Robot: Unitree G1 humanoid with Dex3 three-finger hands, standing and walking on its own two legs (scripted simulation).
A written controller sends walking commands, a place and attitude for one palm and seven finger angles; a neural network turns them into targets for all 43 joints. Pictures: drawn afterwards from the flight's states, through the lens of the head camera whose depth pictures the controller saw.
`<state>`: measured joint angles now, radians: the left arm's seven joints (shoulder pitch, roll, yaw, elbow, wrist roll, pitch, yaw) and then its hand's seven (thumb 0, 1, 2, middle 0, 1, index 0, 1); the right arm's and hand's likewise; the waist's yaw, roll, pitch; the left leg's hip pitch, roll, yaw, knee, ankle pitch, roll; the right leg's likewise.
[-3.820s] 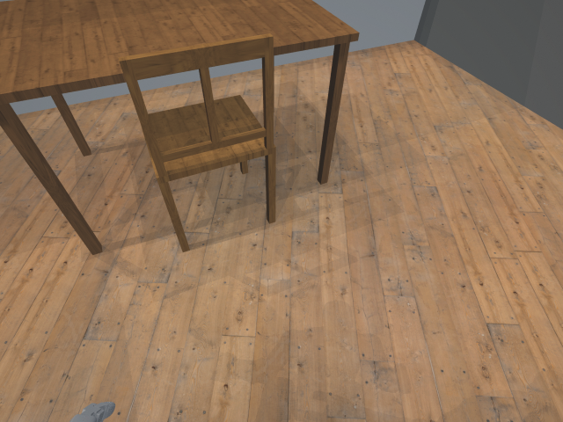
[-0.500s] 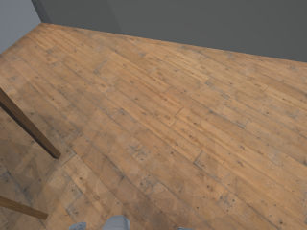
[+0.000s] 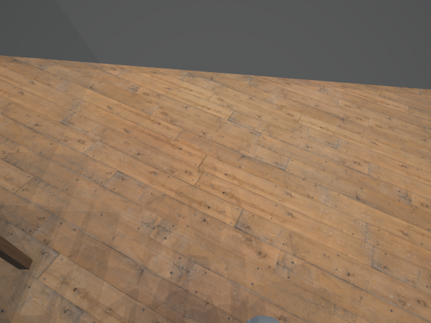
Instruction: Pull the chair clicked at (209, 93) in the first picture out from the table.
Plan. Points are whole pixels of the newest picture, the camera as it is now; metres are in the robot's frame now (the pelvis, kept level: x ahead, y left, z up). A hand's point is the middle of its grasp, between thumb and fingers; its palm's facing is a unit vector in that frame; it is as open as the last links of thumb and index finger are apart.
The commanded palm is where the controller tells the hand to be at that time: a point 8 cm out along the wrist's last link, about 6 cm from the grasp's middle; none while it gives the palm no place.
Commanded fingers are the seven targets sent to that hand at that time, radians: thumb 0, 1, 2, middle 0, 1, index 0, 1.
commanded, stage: walk to a spot facing it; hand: left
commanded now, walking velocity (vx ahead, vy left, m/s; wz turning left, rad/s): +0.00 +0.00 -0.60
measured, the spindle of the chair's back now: out of the picture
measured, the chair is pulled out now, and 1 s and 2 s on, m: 0.00 0.00 0.00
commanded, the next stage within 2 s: turn to face it in 1.04 s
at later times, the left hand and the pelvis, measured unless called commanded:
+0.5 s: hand out of the picture +0.15 +0.09 -0.15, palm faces -0.27 -0.93 -0.24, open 7.4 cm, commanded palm none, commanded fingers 0.00 0.90 0.90 -0.20 -0.30 -0.20 -0.30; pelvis -0.01 -0.06 +0.00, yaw -18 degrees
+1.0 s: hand (170, 269) +0.26 +0.12 -0.18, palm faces -0.50 -0.85 -0.17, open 7.4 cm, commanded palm none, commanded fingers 0.00 0.90 0.90 -0.20 -0.30 -0.20 -0.30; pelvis +0.11 -0.04 +0.00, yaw -35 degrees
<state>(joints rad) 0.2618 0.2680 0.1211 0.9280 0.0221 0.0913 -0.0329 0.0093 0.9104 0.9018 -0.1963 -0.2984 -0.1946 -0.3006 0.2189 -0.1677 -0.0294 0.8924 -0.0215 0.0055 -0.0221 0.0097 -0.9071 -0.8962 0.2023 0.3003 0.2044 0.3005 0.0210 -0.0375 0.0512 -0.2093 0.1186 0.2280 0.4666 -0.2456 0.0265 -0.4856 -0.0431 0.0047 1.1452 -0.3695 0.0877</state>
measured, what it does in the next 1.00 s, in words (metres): walks ahead, turning right: right foot, then left foot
